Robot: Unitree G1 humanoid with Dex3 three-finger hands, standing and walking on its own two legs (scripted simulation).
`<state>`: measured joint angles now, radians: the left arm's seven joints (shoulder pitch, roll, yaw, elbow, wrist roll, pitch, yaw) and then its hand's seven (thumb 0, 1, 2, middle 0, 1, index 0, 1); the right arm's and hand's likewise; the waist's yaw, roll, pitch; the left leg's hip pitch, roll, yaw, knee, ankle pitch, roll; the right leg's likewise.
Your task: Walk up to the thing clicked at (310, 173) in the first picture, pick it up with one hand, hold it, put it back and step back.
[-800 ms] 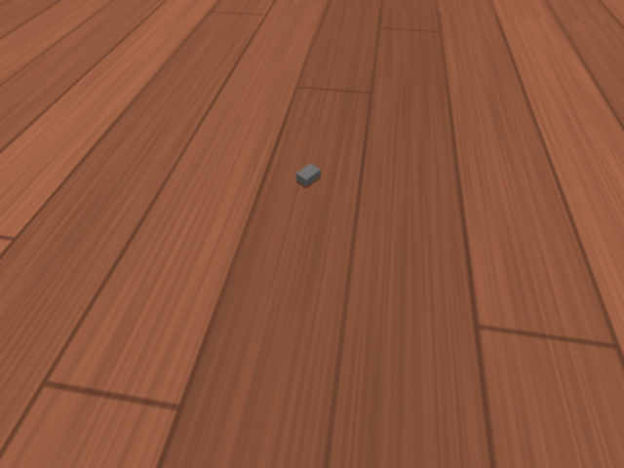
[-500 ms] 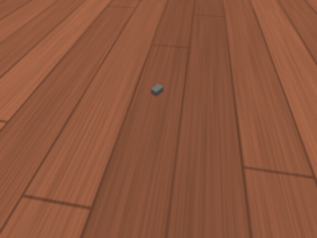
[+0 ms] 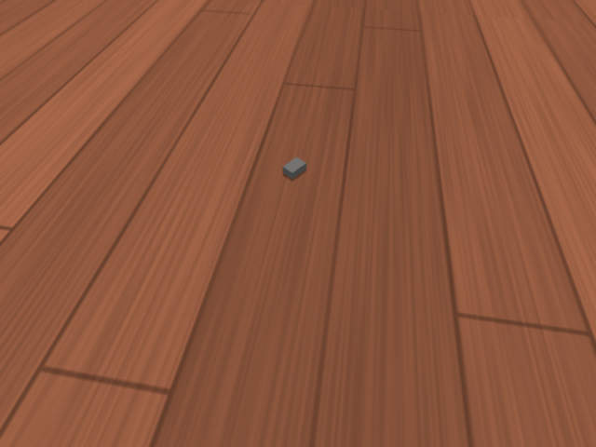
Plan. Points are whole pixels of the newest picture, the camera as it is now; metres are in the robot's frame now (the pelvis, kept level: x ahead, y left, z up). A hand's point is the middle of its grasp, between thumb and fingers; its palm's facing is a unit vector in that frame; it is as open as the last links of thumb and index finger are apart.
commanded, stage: stand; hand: left
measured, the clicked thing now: (294, 167) +1.47 +0.03 -0.76
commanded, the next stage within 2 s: walk up in 0.32 s
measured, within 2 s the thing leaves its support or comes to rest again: neither
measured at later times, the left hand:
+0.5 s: hand out of the picture +0.09 +0.30 -0.15, palm faces +0.20 -0.93 -0.30, open 7.4 cm
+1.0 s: hand out of the picture +0.15 +0.33 -0.17, palm faces +0.37 -0.88 -0.29, open 7.4 cm
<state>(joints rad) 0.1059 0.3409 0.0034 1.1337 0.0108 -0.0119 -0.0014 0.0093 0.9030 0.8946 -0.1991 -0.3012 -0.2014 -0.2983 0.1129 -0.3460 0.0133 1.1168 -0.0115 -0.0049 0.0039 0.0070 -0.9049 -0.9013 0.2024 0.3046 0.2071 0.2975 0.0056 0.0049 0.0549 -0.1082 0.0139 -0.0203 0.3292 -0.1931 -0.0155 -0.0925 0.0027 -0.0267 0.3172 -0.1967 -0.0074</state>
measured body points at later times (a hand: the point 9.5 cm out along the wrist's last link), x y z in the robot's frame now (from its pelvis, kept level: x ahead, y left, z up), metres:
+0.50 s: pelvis +0.02 +0.01 -0.01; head +0.02 +0.04 +0.44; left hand +0.08 +0.35 -0.13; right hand +0.11 -0.31 -0.11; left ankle +0.03 +0.13 -0.72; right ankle -0.01 -0.11 -0.75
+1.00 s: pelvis +0.21 +0.03 -0.01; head +0.18 +0.07 +0.43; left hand +0.13 +0.37 -0.15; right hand +0.36 -0.26 -0.09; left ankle +0.12 +0.16 -0.75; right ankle +0.37 -0.12 -0.70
